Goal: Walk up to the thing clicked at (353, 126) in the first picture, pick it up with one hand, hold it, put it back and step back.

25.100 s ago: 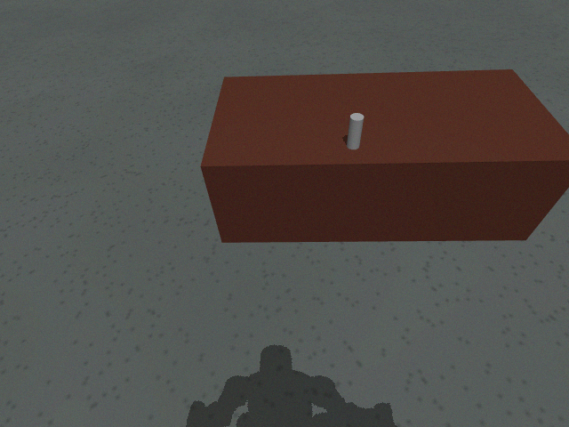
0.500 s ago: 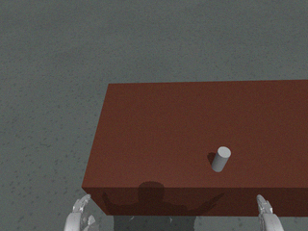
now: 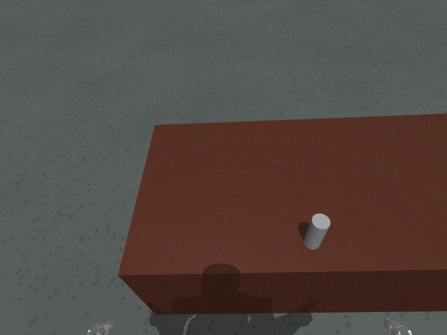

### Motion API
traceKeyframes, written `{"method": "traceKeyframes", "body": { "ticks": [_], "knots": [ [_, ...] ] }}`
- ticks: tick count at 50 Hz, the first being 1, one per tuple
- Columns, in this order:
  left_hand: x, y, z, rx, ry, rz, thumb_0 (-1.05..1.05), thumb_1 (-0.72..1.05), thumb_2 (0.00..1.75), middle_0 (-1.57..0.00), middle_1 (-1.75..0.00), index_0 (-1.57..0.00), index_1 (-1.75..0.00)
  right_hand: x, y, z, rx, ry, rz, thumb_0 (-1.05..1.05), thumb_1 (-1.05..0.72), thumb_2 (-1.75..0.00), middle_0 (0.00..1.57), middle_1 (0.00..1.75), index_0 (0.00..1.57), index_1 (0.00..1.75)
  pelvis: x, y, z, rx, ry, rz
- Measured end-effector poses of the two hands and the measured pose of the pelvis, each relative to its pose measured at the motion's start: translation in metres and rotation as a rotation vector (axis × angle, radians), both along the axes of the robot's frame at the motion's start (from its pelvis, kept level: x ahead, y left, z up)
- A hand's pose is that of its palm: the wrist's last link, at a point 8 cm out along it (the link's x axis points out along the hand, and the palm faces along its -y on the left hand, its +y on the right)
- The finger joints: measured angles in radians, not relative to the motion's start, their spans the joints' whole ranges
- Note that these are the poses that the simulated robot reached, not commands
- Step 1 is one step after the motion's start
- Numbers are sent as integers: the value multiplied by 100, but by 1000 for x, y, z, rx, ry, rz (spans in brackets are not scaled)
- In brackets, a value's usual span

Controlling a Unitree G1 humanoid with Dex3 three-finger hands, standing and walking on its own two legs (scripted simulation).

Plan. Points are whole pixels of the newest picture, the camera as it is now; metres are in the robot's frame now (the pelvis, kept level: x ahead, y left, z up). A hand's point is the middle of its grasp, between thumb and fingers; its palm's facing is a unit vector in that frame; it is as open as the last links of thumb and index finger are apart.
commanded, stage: stand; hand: right
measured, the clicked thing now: (316, 232) +0.43 -0.21 -0.23
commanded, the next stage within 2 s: none
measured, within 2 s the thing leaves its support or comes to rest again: neither
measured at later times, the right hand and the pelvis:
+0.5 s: hand out of the picture +0.04 -0.25 -0.12, palm faces -0.03 +0.94 -0.35, open 7.5 cm; pelvis -0.01 -0.01 +0.04, yaw +0 degrees
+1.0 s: hand out of the picture +0.04 -0.24 -0.12, palm faces -0.04 +0.94 -0.34, open 7.4 cm; pelvis -0.01 +0.00 +0.04, yaw +0 degrees
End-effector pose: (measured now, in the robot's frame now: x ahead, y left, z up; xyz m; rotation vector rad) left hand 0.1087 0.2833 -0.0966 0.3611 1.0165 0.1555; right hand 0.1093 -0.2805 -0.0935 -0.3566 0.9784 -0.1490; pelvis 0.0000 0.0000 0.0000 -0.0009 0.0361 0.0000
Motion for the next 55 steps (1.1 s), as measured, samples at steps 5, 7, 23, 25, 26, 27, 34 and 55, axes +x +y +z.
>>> {"method": "traceKeyframes", "body": {
  "ticks": [5,7,23,25,26,27,34,55],
  "knots": [
    [-24,8,2,18,92,54,1,90,90,-21,-30,-20,-30,-22,-16,-4,-7,99,-43,-1,6,-52,18,25,18,25,4,-6,9,7,-20,4],
    [-31,8,3,16,121,70,1,90,90,-21,-30,-20,-30,-30,-19,-5,-7,133,-57,-1,-8,-62,19,27,19,27,5,-7,12,8,-29,4],
    [-49,-10,6,-59,177,100,1,90,90,-21,-30,-20,-30,-69,-15,8,4,244,-103,0,-85,-89,21,30,20,30,-6,-8,35,-3,-94,8],
    [-52,-9,6,-62,179,103,1,90,90,-21,-30,-20,-30,-72,-14,9,3,249,-102,0,-87,-89,21,30,20,30,-9,-8,37,-4,-96,8],
    [-53,-8,7,-62,180,105,1,90,90,-21,-30,-20,-30,-73,-14,10,3,251,-102,0,-88,-89,21,30,20,30,-10,-7,37,-4,-96,8],
    [-55,-7,7,-62,182,107,1,90,90,-21,-30,-20,-30,-74,-14,10,2,253,-102,0,-88,-89,21,30,20,30,-11,-7,38,-3,-97,8],
    [-70,3,9,-50,217,123,1,90,90,-21,-30,-20,-30,-81,-12,11,2,271,-105,0,-90,-90,21,30,20,30,-16,-3,40,-3,-97,7],
    [-70,12,10,-41,258,119,1,90,90,-21,-30,-20,-30,-66,-5,12,8,283,-104,0,-91,-90,21,30,20,30,-8,6,42,-1,-82,4]
  ]
}}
